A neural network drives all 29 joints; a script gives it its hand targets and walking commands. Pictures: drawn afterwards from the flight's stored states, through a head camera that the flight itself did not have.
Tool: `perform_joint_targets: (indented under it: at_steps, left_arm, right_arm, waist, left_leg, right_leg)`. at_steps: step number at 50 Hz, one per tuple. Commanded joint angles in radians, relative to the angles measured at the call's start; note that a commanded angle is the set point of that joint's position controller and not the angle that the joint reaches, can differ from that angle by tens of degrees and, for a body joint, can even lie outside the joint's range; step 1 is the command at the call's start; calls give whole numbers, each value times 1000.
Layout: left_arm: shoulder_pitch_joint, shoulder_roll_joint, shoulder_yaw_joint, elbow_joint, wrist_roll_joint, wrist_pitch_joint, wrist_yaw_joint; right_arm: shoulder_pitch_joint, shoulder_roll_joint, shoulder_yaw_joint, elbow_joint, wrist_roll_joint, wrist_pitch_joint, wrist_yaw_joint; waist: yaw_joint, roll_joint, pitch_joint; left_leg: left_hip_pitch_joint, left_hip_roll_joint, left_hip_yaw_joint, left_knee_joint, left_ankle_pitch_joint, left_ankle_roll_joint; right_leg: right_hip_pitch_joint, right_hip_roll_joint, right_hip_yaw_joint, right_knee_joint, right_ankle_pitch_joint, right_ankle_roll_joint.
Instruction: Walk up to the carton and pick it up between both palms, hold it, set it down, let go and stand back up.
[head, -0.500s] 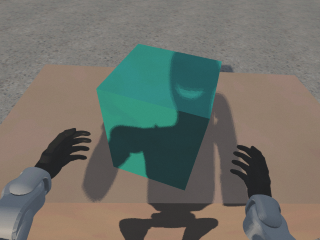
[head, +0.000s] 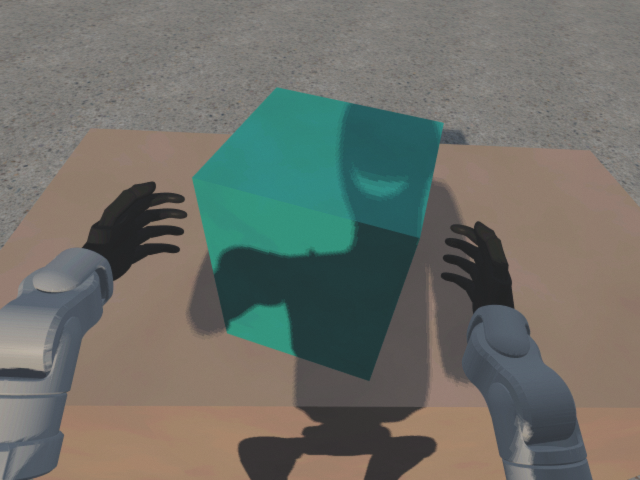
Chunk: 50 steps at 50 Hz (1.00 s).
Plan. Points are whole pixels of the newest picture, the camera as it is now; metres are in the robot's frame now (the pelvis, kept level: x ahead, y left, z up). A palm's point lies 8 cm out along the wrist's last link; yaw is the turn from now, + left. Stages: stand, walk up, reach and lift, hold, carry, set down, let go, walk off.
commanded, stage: reach and lift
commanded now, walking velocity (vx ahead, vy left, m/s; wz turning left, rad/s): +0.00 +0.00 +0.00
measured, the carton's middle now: (324, 238) +0.42 +0.00 +0.09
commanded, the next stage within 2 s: none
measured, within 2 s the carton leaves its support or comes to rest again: neither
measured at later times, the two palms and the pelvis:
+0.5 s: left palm (133, 171) +0.40 +0.22 +0.21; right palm (492, 241) +0.34 -0.18 +0.17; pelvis +0.00 +0.00 +0.00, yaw +0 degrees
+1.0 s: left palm (169, 113) +0.45 +0.19 +0.24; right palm (493, 184) +0.39 -0.18 +0.21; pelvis +0.00 +0.00 +0.00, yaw +0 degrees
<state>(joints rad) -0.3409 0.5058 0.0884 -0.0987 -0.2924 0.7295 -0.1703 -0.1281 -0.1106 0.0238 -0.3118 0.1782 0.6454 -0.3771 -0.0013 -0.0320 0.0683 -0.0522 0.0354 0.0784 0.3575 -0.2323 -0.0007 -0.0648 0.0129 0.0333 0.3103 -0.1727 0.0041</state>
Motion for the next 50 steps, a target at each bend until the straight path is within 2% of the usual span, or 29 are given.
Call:
perform_joint_targets:
  at_steps: [1,3,6,9,16,21,26,27,30,32,33,36,38,40,45,48,50]
  left_arm:
    - [-445,207,96,-77,-7,-29,-5]
    - [-468,209,92,-84,-9,-27,-1]
    - [-534,222,76,0,-18,-22,-4]
    - [-584,231,69,31,-28,-29,-3]
    - [-700,241,46,114,-39,-39,0]
    - [-787,249,41,197,-42,-46,3]
    - [-903,260,18,310,-48,-66,11]
    - [-913,261,13,303,-51,-69,14]
    - [-963,261,-6,373,-54,-78,18]
    - [-1042,271,-31,428,-70,-96,22]
    - [-1046,270,-40,417,-77,-103,28]
    - [-1082,258,-64,480,-77,-118,35]
    - [-1147,253,-88,532,-85,-131,37]
    - [-1163,257,-94,571,-83,-148,39]
    - [-1266,250,-133,669,-85,-191,54]
    - [-1297,241,-140,732,-83,-216,60]
    - [-1330,231,-160,774,-85,-233,63]
  right_arm:
    - [-422,-171,-198,-68,118,-27,-8]
    - [-450,-175,-204,-49,124,-28,-9]
    - [-519,-188,-219,20,121,-26,-11]
    - [-573,-185,-217,46,128,-28,-12]
    - [-693,-197,-221,143,144,-38,-5]
    - [-794,-205,-217,202,156,-49,-1]
    - [-913,-215,-219,286,163,-61,10]
    - [-926,-220,-223,282,163,-66,11]
    - [-975,-224,-222,359,166,-71,14]
    - [-1053,-227,-234,395,161,-74,21]
    - [-1068,-234,-239,389,164,-83,24]
    - [-1105,-237,-229,473,164,-95,32]
    - [-1164,-245,-246,528,158,-102,33]
    - [-1189,-243,-237,556,160,-111,37]
    - [-1282,-252,-241,675,159,-145,46]
    - [-1327,-253,-233,725,162,-167,51]
    - [-1356,-258,-240,771,164,-184,53]
  waist:
    - [-150,121,-311]
    - [-157,127,-337]
    - [-180,120,-339]
    - [-189,108,-361]
    - [-215,120,-411]
    - [-221,112,-433]
    - [-229,112,-460]
    - [-230,113,-479]
    - [-243,124,-492]
    - [-248,127,-498]
    - [-247,128,-522]
    - [-254,133,-541]
    - [-274,145,-535]
    - [-266,136,-555]
    - [-287,154,-595]
    - [-287,150,-619]
    - [-297,171,-630]
  left_leg:
    - [-50,-10,-18,-41,225,-24]
    - [-42,-10,-21,-33,256,-27]
    - [-47,-15,-20,-28,247,-26]
    - [-51,-19,-21,-27,246,-21]
    - [-41,-23,-23,-12,294,-29]
    - [-46,-25,-26,-8,309,-26]
    - [-62,-24,-32,-9,282,-22]
    - [-53,-25,-32,-5,299,-24]
    - [-45,-23,-37,2,313,-26]
    - [-64,-20,-41,-5,263,-21]
    - [-54,-17,-47,0,293,-23]
    - [-22,-13,-52,15,331,-27]
    - [-21,-12,-55,19,328,-30]
    - [-28,-15,-60,17,326,-26]
    - [-4,-16,-70,33,350,-35]
    - [-5,-18,-74,35,355,-34]
    - [7,-16,-81,43,377,-43]
  right_leg:
    - [132,-26,10,2,434,2]
    - [140,-22,8,6,460,-1]
    - [139,-21,3,5,470,-1]
    - [149,-21,1,8,501,2]
    - [156,-12,-12,16,541,1]
    - [160,-8,-17,21,577,3]
    - [150,-3,-26,24,549,4]
    - [155,0,-27,26,563,4]
    - [149,3,-31,24,554,2]
    - [133,3,-33,20,509,3]
    - [136,9,-37,26,523,-1]
    - [117,16,-41,23,521,-1]
    - [101,17,-45,19,504,-2]
    - [121,13,-43,21,531,-1]
    - [94,19,-52,23,542,-4]
    - [99,18,-52,24,568,-2]
    - [74,20,-57,24,572,-5]
